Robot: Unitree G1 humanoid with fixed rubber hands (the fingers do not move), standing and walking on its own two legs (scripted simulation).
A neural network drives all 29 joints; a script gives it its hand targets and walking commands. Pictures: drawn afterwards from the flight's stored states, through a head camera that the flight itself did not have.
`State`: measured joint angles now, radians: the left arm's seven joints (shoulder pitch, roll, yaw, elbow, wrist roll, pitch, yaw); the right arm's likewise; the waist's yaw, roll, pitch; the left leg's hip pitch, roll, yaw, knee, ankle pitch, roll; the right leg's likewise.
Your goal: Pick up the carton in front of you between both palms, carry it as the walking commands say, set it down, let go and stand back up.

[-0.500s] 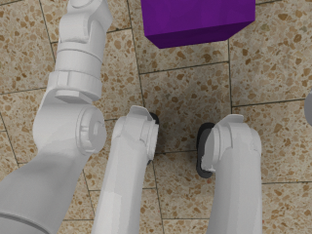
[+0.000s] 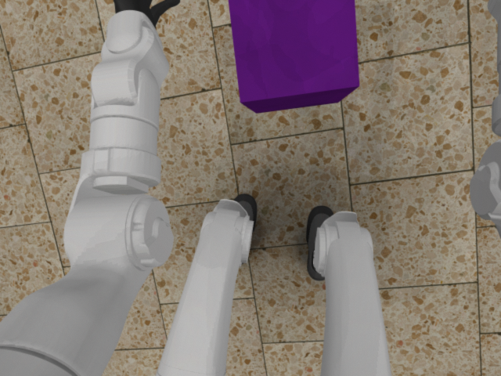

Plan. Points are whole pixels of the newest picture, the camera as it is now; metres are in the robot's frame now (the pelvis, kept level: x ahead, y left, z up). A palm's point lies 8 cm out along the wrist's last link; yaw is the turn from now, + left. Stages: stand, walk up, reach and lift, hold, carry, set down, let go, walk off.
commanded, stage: set down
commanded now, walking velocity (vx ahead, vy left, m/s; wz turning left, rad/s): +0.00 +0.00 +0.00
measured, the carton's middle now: (292, 54) +0.57 +0.00 -0.43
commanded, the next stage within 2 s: let go in 0.22 s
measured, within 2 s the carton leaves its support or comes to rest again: neither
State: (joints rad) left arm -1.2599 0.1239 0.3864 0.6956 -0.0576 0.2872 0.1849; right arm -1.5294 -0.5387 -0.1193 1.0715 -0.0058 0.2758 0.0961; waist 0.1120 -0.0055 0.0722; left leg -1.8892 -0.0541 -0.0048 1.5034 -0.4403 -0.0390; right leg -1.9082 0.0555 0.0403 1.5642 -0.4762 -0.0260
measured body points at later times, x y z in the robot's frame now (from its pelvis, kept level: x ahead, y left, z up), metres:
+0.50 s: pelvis +0.03 +0.01 +0.13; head +0.34 -0.02 +0.46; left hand +0.49 +0.19 +0.00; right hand +0.54 -0.22 +0.01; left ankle +0.10 +0.13 -0.52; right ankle +0.08 -0.10 -0.52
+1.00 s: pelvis +0.09 +0.02 +0.21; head +0.22 +0.01 +0.64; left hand +0.32 +0.25 +0.12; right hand +0.36 -0.22 +0.11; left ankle +0.10 +0.13 -0.52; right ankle +0.08 -0.10 -0.52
